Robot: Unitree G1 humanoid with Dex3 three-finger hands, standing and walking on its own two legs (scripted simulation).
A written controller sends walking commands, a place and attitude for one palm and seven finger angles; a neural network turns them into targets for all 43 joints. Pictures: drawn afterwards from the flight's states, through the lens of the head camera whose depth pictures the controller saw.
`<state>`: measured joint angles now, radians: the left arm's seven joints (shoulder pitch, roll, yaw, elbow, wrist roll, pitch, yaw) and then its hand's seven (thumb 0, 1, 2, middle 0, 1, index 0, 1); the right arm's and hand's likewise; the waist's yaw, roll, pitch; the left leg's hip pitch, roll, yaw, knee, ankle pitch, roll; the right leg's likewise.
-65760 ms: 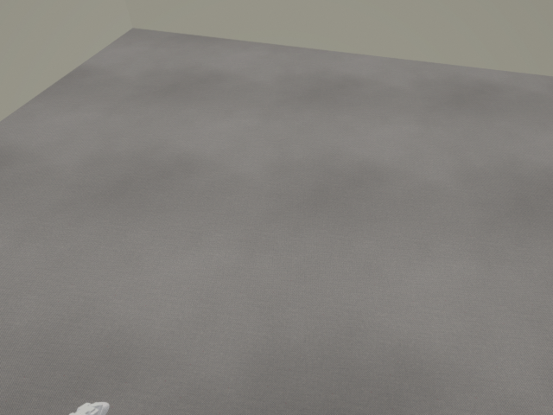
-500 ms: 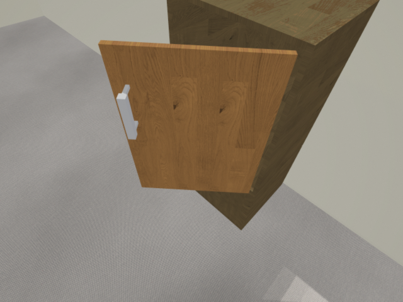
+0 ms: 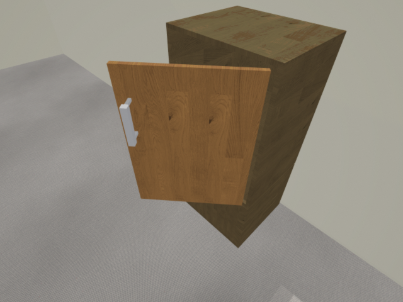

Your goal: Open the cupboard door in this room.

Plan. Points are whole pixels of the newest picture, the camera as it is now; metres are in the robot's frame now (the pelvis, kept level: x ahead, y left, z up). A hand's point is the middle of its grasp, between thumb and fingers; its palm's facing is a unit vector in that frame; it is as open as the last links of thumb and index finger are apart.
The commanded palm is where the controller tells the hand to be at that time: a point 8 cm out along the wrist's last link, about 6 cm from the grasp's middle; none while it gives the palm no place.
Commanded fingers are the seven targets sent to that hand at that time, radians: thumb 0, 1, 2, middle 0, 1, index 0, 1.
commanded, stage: come to a stop and stand still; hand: left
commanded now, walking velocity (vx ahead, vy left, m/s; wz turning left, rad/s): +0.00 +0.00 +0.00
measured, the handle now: (130, 122) +0.60 +0.25 +0.04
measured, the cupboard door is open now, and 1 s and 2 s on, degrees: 41 41 41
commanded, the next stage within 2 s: look again from close up in 0.84 s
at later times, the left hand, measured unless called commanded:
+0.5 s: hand out of the picture -0.04 +0.20 -0.18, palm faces +0.01 -0.98 -0.19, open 7.4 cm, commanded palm none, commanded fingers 0.00 0.90 0.90 -0.20 -0.30 -0.20 -0.30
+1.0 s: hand out of the picture -0.04 +0.20 -0.18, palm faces +0.01 -0.99 -0.15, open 7.4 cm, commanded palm none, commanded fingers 0.00 0.90 0.90 -0.20 -0.30 -0.20 -0.30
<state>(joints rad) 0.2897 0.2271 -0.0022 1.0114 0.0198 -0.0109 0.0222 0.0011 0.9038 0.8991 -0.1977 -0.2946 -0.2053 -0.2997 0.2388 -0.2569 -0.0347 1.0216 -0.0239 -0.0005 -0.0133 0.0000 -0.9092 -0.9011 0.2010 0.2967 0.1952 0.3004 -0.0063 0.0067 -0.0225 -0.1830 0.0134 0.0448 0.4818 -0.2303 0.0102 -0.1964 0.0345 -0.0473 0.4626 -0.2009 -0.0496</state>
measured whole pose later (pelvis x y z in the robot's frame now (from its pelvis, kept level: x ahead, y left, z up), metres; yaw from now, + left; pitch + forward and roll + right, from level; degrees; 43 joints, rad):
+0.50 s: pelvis -0.02 +0.03 +0.00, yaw +0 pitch -2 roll +0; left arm 0.36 0.17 0.00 1.08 0.03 0.00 0.03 0.00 0.91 0.90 -0.20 -0.29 -0.20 -0.30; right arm 0.37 -0.15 -0.02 1.13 -0.02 0.00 -0.02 0.00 -0.91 -0.90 0.20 0.30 0.20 0.30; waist -0.01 -0.02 0.01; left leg -0.23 -0.02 0.07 0.45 -0.19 0.05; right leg -0.25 0.00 -0.03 0.44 -0.15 -0.01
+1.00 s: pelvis -0.01 +0.05 +0.00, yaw -1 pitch -2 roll +0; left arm 0.37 0.12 -0.01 1.09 0.03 -0.01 0.04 0.00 0.91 0.90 -0.20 -0.29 -0.20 -0.30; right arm 0.28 -0.14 -0.03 1.10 -0.01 -0.01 -0.02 0.00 -0.92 -0.90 0.20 0.30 0.20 0.30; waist 0.00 -0.01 0.02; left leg -0.22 -0.05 0.09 0.43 -0.19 0.08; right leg -0.25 -0.02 0.00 0.44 -0.16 0.02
